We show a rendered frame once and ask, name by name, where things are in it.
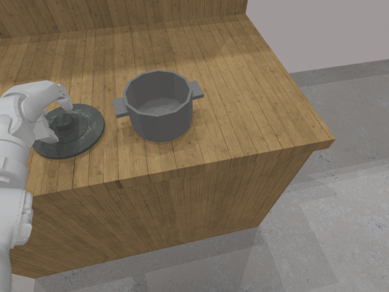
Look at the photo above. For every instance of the left robot upper arm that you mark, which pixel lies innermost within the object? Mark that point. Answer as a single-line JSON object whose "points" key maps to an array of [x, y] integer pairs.
{"points": [[15, 227]]}

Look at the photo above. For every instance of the knob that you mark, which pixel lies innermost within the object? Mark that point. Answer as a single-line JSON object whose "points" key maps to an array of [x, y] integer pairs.
{"points": [[63, 122]]}

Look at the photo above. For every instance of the table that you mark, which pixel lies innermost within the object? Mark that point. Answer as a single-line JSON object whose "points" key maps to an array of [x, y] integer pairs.
{"points": [[249, 135]]}

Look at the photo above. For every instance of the pot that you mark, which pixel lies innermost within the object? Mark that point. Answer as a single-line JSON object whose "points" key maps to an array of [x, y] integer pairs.
{"points": [[159, 104]]}

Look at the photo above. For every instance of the left robot forearm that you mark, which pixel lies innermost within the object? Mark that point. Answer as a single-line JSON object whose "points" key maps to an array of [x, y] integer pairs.
{"points": [[19, 111]]}

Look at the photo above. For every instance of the lid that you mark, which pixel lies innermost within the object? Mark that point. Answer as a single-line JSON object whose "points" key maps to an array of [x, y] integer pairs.
{"points": [[88, 129]]}

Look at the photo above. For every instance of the left robot hand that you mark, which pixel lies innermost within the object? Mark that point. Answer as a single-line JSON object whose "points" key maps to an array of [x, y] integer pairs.
{"points": [[46, 92]]}

